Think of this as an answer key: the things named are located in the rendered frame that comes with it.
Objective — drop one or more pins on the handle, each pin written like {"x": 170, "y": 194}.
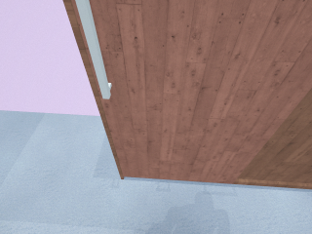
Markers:
{"x": 86, "y": 17}

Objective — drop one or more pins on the wardrobe door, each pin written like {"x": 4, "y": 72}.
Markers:
{"x": 199, "y": 86}
{"x": 287, "y": 155}

